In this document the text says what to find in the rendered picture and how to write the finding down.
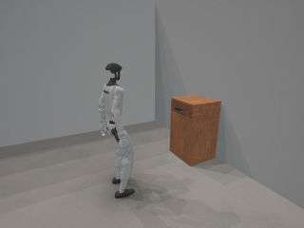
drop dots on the drawer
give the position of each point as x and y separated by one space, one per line
187 108

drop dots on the robot right upper arm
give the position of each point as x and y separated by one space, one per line
118 94

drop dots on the right robot shin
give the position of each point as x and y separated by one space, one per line
125 175

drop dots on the robot right forearm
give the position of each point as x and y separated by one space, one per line
118 123

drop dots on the humanoid robot torso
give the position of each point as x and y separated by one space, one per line
108 102

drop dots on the cabinet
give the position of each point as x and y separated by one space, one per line
195 140

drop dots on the robot left forearm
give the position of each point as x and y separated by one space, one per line
102 115

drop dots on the robot right hand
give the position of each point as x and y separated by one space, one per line
123 143

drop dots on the robot left upper arm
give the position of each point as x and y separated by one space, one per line
101 102

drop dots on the robot left hand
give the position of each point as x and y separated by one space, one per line
104 130

